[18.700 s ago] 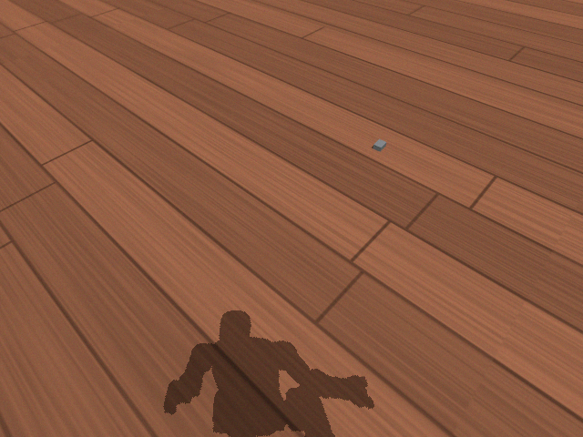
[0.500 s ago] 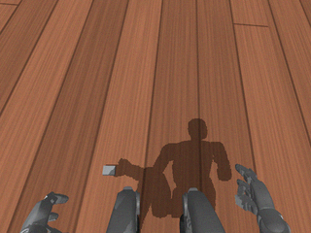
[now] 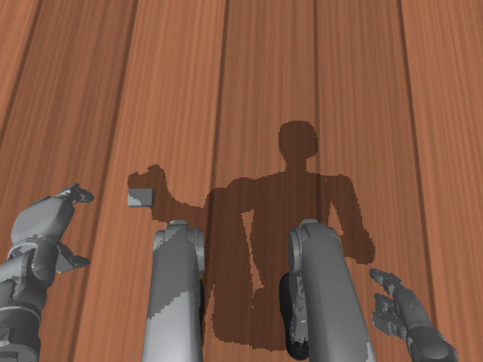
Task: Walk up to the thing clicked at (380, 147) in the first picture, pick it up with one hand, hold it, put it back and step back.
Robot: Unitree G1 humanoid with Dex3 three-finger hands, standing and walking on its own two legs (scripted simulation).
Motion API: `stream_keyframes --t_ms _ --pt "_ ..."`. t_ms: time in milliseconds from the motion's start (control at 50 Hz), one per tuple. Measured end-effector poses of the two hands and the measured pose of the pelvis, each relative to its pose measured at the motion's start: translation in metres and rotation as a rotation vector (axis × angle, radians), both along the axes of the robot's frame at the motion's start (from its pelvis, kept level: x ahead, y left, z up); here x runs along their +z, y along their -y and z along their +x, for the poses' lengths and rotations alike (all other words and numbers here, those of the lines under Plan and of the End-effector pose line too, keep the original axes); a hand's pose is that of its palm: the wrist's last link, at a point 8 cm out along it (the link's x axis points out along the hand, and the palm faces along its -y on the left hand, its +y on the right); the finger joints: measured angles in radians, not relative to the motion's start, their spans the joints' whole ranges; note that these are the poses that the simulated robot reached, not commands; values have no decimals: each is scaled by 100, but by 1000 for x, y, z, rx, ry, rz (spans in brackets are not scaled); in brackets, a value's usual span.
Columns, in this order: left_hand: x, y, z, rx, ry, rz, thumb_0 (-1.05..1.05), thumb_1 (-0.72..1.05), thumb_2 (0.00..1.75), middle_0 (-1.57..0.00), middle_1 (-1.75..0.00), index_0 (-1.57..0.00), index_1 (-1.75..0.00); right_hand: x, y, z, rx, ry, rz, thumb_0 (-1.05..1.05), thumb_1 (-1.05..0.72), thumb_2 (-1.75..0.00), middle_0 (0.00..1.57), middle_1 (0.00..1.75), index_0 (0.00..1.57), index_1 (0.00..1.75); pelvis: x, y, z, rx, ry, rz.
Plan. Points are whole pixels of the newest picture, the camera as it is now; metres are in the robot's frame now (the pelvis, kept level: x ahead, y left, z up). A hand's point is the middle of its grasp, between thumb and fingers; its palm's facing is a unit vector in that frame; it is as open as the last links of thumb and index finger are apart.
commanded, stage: rise first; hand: left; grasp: from above
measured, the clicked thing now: (141, 198) +0.42 +0.29 -0.41
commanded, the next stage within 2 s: approach in 1.42 s
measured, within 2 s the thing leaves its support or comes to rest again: neither
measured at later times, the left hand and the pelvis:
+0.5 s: hand (87, 220) +0.34 +0.34 -0.23, palm faces -0.46 -0.15 -0.87, open 12.5 cm; pelvis -0.01 +0.01 -0.07, yaw -2 degrees
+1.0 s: hand (98, 213) +0.36 +0.33 -0.26, palm faces -0.46 -0.08 -0.88, open 11.7 cm; pelvis +0.00 +0.00 -0.10, yaw -3 degrees
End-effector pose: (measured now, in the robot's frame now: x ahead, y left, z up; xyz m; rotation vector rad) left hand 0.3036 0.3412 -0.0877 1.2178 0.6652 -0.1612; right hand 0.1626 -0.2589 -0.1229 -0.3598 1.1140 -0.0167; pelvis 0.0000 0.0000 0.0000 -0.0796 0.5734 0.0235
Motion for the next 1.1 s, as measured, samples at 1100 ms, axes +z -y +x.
stream_keyframes --t_ms 1100 --pt "-124 6 61 -291 79 164 0 -9 66 -46 -58 -45 -58 -89 15 -64 -7 -249 -98 0 -90 -90 20 30 20 30 -106 -3 -1 -28 47 -28"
